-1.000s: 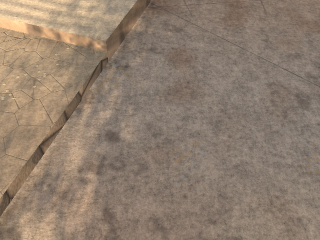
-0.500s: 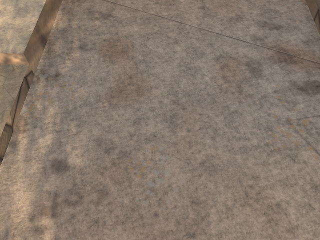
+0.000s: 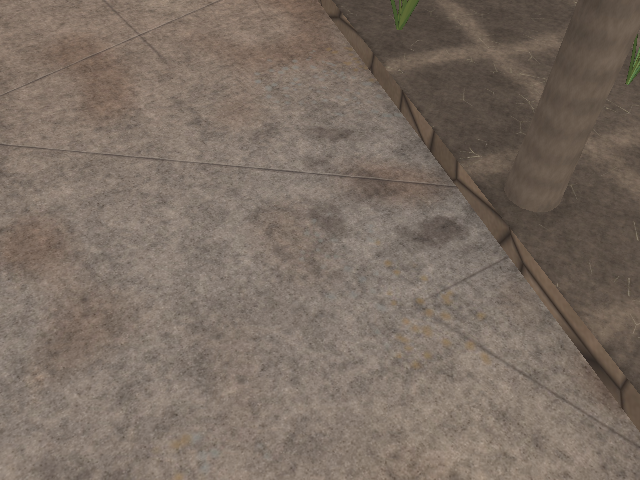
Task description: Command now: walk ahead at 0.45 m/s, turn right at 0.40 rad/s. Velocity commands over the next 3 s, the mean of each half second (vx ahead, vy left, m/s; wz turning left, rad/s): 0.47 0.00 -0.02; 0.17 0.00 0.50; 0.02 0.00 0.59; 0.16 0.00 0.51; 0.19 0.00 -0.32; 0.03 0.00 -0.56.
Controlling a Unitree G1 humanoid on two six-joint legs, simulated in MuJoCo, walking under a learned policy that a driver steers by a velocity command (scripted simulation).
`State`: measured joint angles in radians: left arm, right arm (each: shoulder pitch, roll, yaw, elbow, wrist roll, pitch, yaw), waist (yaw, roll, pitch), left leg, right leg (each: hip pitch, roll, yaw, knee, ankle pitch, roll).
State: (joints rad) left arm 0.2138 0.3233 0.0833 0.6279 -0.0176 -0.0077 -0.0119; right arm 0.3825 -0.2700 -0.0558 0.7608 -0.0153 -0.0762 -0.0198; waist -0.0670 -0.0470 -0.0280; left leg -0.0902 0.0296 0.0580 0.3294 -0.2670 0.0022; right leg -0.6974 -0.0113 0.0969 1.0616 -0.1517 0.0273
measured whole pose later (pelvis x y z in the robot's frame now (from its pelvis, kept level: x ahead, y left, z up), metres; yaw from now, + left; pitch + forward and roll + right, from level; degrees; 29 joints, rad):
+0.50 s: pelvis +0.26 -0.07 +0.00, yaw +2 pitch +1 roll -2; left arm 0.32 0.25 0.07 0.78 0.02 -0.09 -0.02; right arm 0.23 -0.31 -0.07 0.78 0.03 -0.04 0.00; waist 0.03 0.05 0.02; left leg -0.69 0.11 -0.08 1.01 -0.10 -0.02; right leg -0.06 0.04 -0.14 0.27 -0.22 -0.05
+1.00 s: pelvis +0.43 -0.04 -0.01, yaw +19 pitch +3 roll -1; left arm 0.09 0.30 0.05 0.72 0.01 0.00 0.04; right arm 0.18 -0.30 -0.07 0.62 0.00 0.02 -0.01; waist -0.03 -0.01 0.07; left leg -0.42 -0.12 -0.11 0.47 -0.08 0.08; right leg -0.59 -0.02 0.13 0.95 -0.35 0.09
